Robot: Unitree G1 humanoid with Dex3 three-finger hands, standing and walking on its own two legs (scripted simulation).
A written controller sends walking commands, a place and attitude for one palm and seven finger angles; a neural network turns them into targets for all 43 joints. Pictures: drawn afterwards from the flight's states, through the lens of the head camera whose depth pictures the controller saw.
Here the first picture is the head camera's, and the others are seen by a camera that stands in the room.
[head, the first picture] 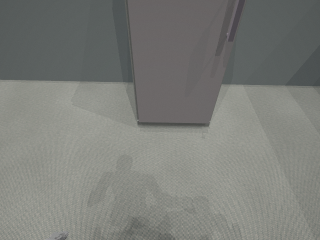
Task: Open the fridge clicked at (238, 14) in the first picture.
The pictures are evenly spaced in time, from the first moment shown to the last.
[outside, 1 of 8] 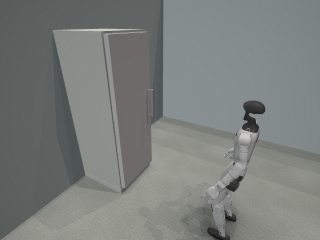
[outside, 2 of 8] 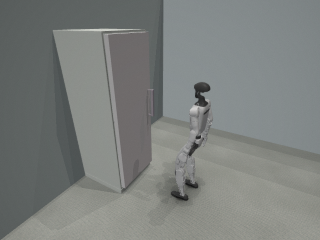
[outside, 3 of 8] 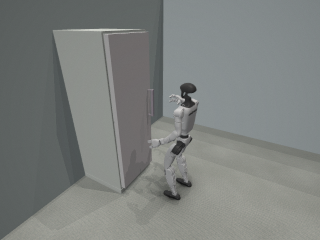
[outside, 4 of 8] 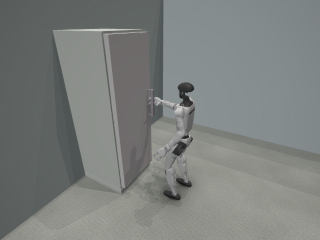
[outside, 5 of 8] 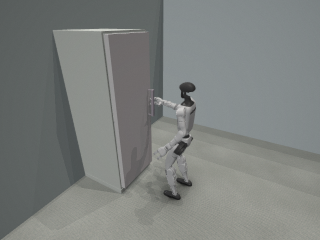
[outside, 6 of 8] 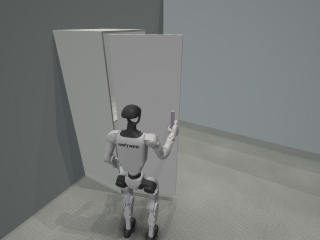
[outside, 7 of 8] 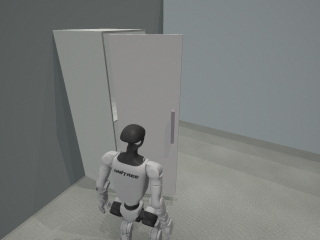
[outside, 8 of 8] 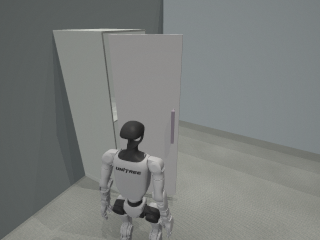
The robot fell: no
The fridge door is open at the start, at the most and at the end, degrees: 0 75 69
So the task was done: yes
